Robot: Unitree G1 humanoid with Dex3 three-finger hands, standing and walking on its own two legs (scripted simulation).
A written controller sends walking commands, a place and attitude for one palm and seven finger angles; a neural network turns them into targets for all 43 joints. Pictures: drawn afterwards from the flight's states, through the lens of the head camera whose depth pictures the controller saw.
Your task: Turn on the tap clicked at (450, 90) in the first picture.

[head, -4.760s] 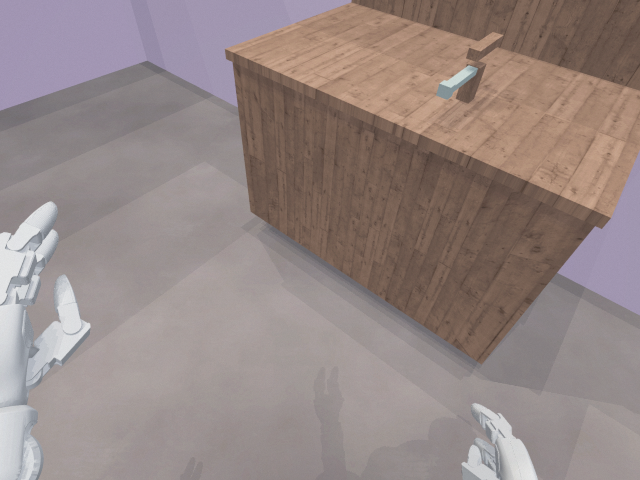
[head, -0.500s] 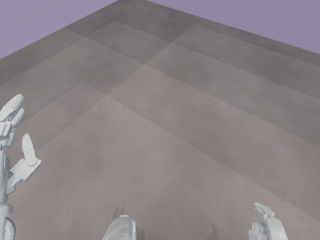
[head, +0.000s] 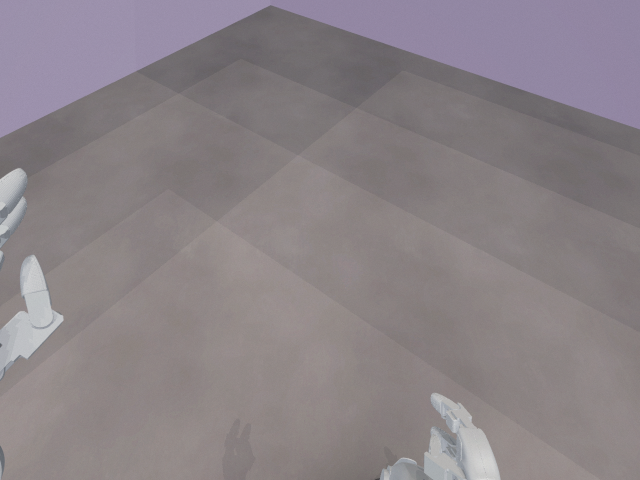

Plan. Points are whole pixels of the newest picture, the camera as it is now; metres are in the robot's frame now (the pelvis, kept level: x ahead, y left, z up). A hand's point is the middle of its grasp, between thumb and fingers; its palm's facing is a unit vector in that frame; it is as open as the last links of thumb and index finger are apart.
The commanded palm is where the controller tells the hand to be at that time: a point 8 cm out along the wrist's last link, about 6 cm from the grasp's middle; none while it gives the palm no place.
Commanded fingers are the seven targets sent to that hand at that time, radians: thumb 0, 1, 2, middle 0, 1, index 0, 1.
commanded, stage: walk to a spot facing it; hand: left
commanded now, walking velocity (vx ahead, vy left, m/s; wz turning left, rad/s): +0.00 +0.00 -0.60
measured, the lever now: out of the picture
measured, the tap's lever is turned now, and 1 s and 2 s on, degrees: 0 0 0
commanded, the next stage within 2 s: none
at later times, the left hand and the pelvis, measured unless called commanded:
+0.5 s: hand (205, 227) +0.30 +0.14 +0.20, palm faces +0.21 -0.81 -0.54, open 7.4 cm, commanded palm +0.26 +0.19 +0.18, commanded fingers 0.00 0.90 0.90 -0.20 -0.30 -0.20 -0.30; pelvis +0.03 -0.04 +0.00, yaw -15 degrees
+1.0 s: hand (286, 258) +0.29 +0.07 +0.17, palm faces -0.08 -0.89 -0.45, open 7.4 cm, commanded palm +0.25 +0.13 +0.18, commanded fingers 0.00 0.90 0.90 -0.20 -0.30 -0.20 -0.30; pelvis -0.04 -0.02 -0.01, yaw -34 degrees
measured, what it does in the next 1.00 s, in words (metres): steps on the spot, turning right: right foot, then left foot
